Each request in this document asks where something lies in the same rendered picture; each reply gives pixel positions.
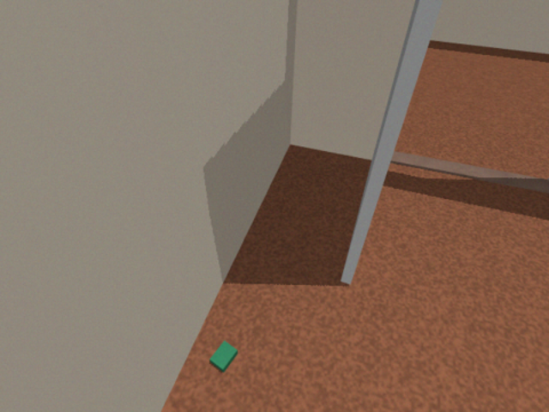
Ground small box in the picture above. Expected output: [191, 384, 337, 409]
[210, 341, 238, 372]

